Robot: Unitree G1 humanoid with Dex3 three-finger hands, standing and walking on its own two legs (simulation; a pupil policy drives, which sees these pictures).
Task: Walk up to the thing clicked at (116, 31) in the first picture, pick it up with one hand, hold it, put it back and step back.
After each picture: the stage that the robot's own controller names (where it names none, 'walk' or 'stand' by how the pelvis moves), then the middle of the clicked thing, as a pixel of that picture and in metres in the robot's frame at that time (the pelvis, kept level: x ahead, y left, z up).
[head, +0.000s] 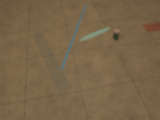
stand; (116, 34) +1.53 -0.38 -0.72
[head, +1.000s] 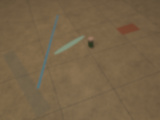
walk; (90, 42) +1.45 +0.03 -0.70
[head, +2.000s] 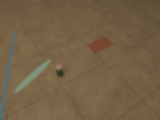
walk; (59, 70) +0.93 +0.29 -0.71
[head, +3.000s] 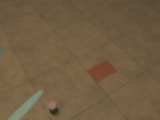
walk; (53, 107) +0.54 +0.24 -0.70
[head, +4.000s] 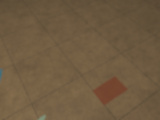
stand; out of the picture +0.32 +0.23 -0.71
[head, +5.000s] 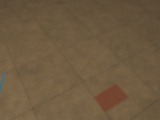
stand; out of the picture +0.33 +0.21 -0.72
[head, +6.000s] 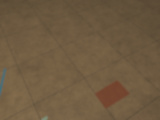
stand; out of the picture +0.33 +0.21 -0.72
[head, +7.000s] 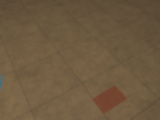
stand; out of the picture +0.32 +0.22 -0.73
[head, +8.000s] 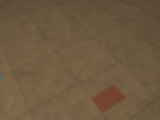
stand; out of the picture +0.31 +0.23 -0.73
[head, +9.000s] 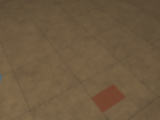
stand; out of the picture +0.31 +0.23 -0.73
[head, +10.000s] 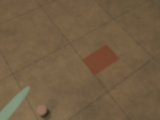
go down; (42, 111) +0.34 +0.24 -0.60
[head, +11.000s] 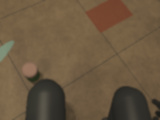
go down; (31, 72) +0.39 +0.27 -0.32
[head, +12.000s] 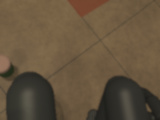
close in; (3, 67) +0.37 +0.30 -0.26
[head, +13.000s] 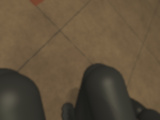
close; out of the picture +0.35 +0.32 -0.21
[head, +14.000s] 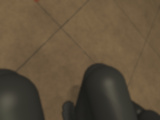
close; out of the picture +0.34 +0.32 -0.21
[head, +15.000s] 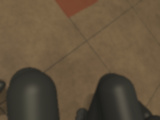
lift; out of the picture +0.29 +0.29 -0.15
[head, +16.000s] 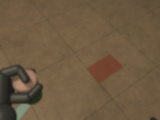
lift; (28, 88) +0.32 +0.19 +0.02
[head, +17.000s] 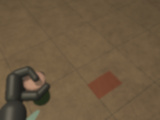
hold; (38, 89) +0.33 +0.17 +0.00
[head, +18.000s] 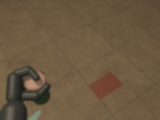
hold; (38, 89) +0.33 +0.18 +0.00
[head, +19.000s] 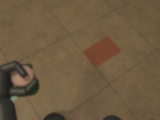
crouch; (26, 81) +0.35 +0.21 -0.06
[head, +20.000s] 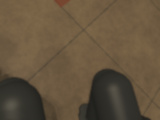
lower; out of the picture +0.38 +0.30 -0.17
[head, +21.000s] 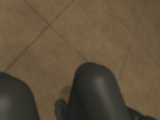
lower; out of the picture +0.36 +0.32 -0.22
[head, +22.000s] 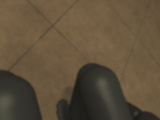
lower; out of the picture +0.36 +0.33 -0.22
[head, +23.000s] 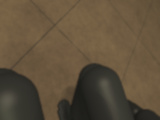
lower; out of the picture +0.35 +0.33 -0.21
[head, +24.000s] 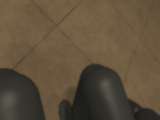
lower; out of the picture +0.34 +0.33 -0.21
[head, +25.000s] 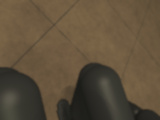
withdraw; out of the picture +0.33 +0.31 -0.22
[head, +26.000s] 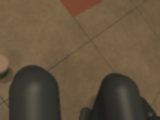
stand; out of the picture +0.35 +0.29 -0.24
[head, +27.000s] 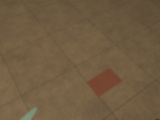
stand; out of the picture +0.32 +0.21 -0.63
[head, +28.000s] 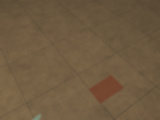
stand; out of the picture +0.33 +0.22 -0.66
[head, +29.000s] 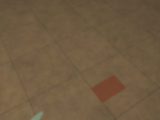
stand; out of the picture +0.33 +0.22 -0.67
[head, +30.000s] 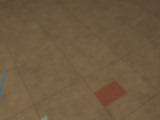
stand; out of the picture +0.34 +0.21 -0.72
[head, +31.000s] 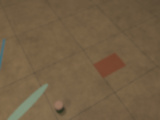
walk; (59, 107) +0.45 +0.18 -0.71
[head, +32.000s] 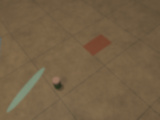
walk; (56, 83) +0.69 +0.28 -0.69
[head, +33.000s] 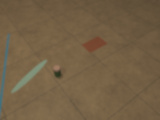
stand; (57, 71) +0.95 +0.27 -0.71
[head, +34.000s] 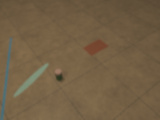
stand; (58, 74) +0.94 +0.27 -0.73
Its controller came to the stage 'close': yes
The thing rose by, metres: 0.71
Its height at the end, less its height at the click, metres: +0.00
